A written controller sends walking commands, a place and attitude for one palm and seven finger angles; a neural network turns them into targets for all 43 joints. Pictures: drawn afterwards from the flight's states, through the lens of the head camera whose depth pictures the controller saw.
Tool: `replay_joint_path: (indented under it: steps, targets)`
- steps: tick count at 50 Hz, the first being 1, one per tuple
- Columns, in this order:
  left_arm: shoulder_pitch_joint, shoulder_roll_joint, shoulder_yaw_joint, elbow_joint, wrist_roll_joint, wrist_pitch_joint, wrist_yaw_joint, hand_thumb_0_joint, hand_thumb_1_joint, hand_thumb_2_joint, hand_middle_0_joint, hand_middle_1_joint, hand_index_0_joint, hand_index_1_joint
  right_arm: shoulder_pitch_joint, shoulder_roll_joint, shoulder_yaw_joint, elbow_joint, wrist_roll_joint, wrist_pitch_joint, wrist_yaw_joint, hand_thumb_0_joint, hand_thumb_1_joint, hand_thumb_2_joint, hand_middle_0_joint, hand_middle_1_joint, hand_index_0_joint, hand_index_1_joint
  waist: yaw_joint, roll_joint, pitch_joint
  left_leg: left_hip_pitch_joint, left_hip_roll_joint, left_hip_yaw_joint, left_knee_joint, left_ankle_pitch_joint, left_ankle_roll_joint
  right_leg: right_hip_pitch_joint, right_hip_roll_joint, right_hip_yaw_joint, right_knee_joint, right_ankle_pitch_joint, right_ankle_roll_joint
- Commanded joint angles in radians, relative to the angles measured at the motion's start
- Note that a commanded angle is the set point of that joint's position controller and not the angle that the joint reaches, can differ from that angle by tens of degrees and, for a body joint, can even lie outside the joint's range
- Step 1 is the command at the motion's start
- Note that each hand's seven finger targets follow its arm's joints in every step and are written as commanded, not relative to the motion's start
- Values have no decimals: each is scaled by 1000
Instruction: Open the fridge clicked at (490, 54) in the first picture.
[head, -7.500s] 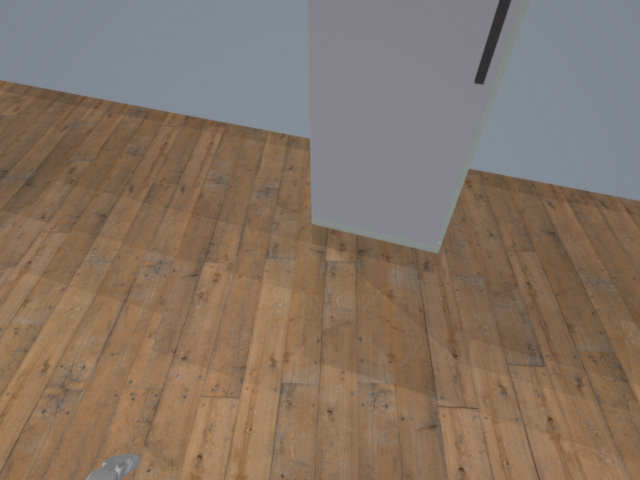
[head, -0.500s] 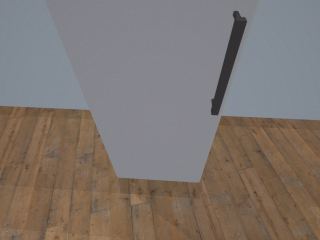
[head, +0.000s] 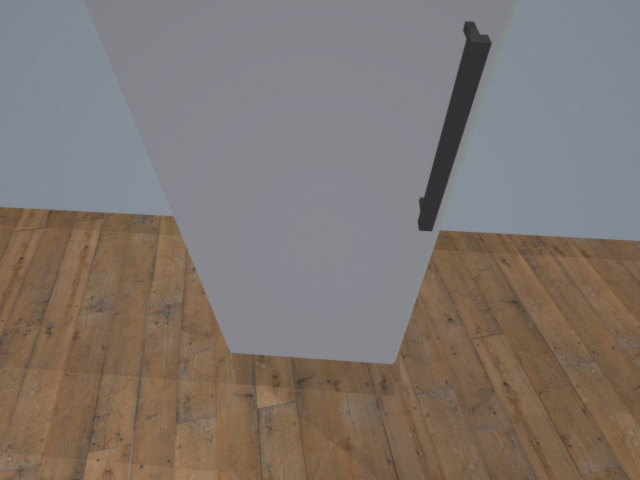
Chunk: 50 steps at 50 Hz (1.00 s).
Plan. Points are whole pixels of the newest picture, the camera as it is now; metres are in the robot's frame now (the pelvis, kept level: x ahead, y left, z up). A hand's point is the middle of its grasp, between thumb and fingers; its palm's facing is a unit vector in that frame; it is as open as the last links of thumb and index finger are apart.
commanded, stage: look again from close up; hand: right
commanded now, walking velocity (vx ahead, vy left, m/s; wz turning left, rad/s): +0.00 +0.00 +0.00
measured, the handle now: (444, 142) +0.53 -0.15 +0.15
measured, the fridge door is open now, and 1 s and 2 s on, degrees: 0 0 0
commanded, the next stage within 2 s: raise the hand to about handle height in 0.18 s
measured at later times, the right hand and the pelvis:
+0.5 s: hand (502, 429) +0.19 -0.19 +0.01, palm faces +0.22 +0.97 -0.07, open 7.7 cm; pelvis -0.03 +0.01 -0.01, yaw -3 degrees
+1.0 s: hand (519, 443) +0.18 -0.20 +0.02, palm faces -0.05 +1.00 -0.07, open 10.4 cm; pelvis -0.05 +0.03 -0.05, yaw -3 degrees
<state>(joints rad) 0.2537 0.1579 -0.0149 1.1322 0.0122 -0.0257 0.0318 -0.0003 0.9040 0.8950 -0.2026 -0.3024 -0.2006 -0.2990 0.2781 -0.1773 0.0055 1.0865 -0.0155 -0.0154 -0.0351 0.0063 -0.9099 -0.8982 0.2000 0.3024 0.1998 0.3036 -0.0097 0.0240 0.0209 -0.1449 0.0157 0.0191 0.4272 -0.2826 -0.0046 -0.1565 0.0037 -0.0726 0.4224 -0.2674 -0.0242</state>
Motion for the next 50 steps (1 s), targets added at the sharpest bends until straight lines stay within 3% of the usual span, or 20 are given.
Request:
replay_joint_path:
  steps: [1, 13, 14, 15, 16, 17, 18, 19, 20, 21, 24, 25, 28, 31, 35, 36, 40, 43, 45, 50]
  targets:
    - [56, 124, 21, -34, -4, -16, 7, 0, 900, 900, -200, -300, -200, -300, 67, -100, -17, -32, 3, -11, -5, 0, -900, -900, 200, 300, 200, 300, 1, -19, 3, -6, 90, -73, -48, 242, 35, 1, -121, 111, -71, 288, -17]
    - [50, 124, 21, -32, -4, -15, 7, 0, 900, 900, -200, -300, -200, -300, 63, -101, -17, -26, 3, -11, -4, 0, -900, -900, 200, 300, 200, 300, 3, -19, 15, -12, 91, -77, -63, 229, 35, 2, -119, 115, -82, 266, -15]
    - [-15, 133, 21, -101, -12, -18, -5, 0, 900, 900, -200, -300, -200, -300, 118, -92, -8, 7, -9, -26, -45, 0, -900, -900, 200, 300, 200, 300, -11, -45, 69, -68, 137, -105, -45, 512, 20, -64, -124, 76, 119, 382, 17]
    - [-72, 280, 91, -416, -25, -134, 66, 0, 900, 900, -200, -300, -200, -300, -614, -496, -314, -1494, 171, -183, -46, 0, -877, -890, 202, 315, 202, 315, 65, -314, -281, -32, 42, -41, -20, 588, 17, 201, -6, 75, 53, 451, 37]
    - [-57, 193, 7, -395, -21, -235, 84, 0, 900, 900, -200, -300, -200, -300, -238, -246, -107, -1334, 121, -143, -61, 0, -853, -880, 203, 330, 203, 330, -2, -387, -359, 15, 22, 15, 69, 359, 67, 293, -53, 60, -12, 717, 75]
    - [-10, 191, 1, -317, -28, -281, 60, 0, 900, 900, -200, -300, -200, -300, -82, -177, -99, -1084, 118, -111, -93, 0, -830, -870, 205, 345, 205, 345, 1, -240, -332, -58, -4, 32, 107, 187, 49, 222, -65, 68, 1, 721, 69]
    - [-3, 163, 19, -365, -44, -291, 34, 0, 900, 900, -200, -300, -200, -300, 113, 18, 17, -1100, 153, -50, -67, 0, -807, -860, 207, 360, 207, 360, 22, -144, -244, -108, -7, 61, 113, 116, 33, 169, -83, 106, -7, 659, 55]
    - [-26, 206, 33, -425, -51, -297, 29, 0, 900, 900, -200, -300, -200, -300, -14, -43, -20, -1242, 169, -76, -45, 0, -783, -850, 208, 375, 208, 375, 24, -64, -201, -126, 1, 63, 100, 117, 25, 94, -75, 118, 20, 511, 42]
    - [-49, 204, 41, -446, -46, -306, 31, 0, 900, 900, -200, -300, -200, -300, 20, -17, -26, -1136, 169, -100, -21, 0, -760, -840, 210, 390, 210, 390, 47, 30, -69, -170, -6, 70, 69, 120, 27, 4, -56, 118, 45, 358, 35]
    - [-42, 233, 56, -472, -32, -311, 21, 0, 900, 900, -200, -300, -200, -300, -13, -67, -90, -1106, 181, -156, 5, 0, -737, -830, 212, 405, 212, 405, 54, 110, -39, -220, -5, 73, 62, 114, 23, -90, -32, 118, 83, 208, 19]
    - [-97, 226, 72, -533, -11, -302, -8, 0, 900, 900, -200, -300, -200, -300, 257, 14, -132, -845, 236, -350, 146, 0, -667, -800, 217, 450, 217, 450, -10, 281, 35, -397, -18, 87, 176, -47, 23, -352, -6, 104, 209, -11, 23]
    - [-95, 225, 80, -559, -15, -296, -25, 0, 900, 900, -200, -300, -200, -300, 324, -7, -180, -789, 259, -415, 218, 0, -643, -790, 218, 465, 218, 465, -47, 214, 4, -388, -16, 69, 227, -34, 39, -394, 8, 90, 248, -12, 33]
    - [-143, 248, 96, -657, -16, -294, -50, 0, 900, 900, -200, -300, -200, -300, 297, -155, -309, -857, 303, -568, 414, 0, -573, -760, 223, 510, 223, 510, -81, 10, -160, -398, 10, 4, 368, 11, 62, -477, 29, 43, 395, -10, 38]
    - [-175, 249, 88, -771, -30, -265, -46, 0, 900, 900, -200, -300, -200, -300, 161, -225, -344, -1053, 340, -495, 450, 0, -503, -730, 228, 555, 228, 555, -88, -41, -269, -395, 14, -50, 365, -129, 44, -513, 40, 27, 426, -82, 19]
    - [-118, 221, 76, -787, -32, -262, -2, 0, 900, 900, -200, -300, -200, -300, -150, -266, -383, -1386, 395, -494, 370, 0, -410, -690, 235, 615, 235, 615, -7, -73, -332, -426, -2, -110, 318, -230, 29, -460, 8, 64, 474, -103, 1]
    - [-100, 223, 74, -768, -34, -269, 8, 0, 900, 900, -200, -300, -200, -300, -204, -280, -372, -1460, 384, -512, 349, 0, -387, -680, 237, 630, 237, 630, 7, -142, -341, -429, -7, -109, 318, -196, 36, -416, 0, 78, 477, -87, -3]
    - [-77, 239, 35, -698, -41, -304, 45, 0, 900, 900, -200, -300, -200, -300, -213, -205, -216, -1424, 352, -507, 373, 0, -293, -640, 243, 690, 243, 690, 76, -117, -216, -469, -19, -81, 303, -163, 30, -406, -19, 104, 480, -95, -17]
    - [-69, 245, 25, -662, -51, -317, 70, 0, 900, 900, -200, -300, -200, -300, -198, -257, -228, -1249, 340, -411, 441, 0, -223, -610, 248, 735, 248, 735, 84, -53, -142, -457, -15, -84, 247, -201, 18, -446, -16, 116, 451, -126, -14]
    - [-80, 250, 23, -655, -57, -313, 80, 0, 900, 900, -200, -300, -200, -300, -172, -325, -314, -1112, 339, -312, 473, 0, -177, -590, 252, 765, 252, 765, 50, -40, -133, -416, -6, -101, 209, -220, 17, -463, -12, 115, 427, -116, -10]
    - [-124, 216, 17, -711, -47, -309, 66, 0, 900, 900, -200, -300, -200, -300, -62, -388, -514, -1138, 425, -173, 451, 0, -60, -540, 260, 840, 260, 840, -75, -15, -340, -184, 8, -61, 233, 25, 14, -372, -1, 107, 356, 63, 3]
